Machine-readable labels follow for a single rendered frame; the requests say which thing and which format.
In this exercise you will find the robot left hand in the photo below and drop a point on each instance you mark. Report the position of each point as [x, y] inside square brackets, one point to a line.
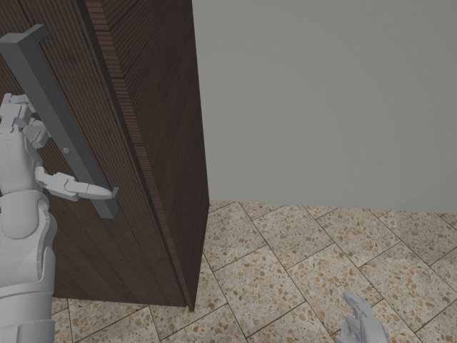
[18, 155]

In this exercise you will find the handle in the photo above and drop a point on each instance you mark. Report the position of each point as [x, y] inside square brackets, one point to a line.
[24, 59]

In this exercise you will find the wardrobe door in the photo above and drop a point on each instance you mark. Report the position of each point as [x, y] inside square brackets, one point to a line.
[125, 259]

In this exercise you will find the robot right hand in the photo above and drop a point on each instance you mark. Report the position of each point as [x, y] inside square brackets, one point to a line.
[368, 330]

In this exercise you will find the robot left forearm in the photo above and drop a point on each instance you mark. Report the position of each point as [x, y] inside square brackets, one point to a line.
[27, 268]

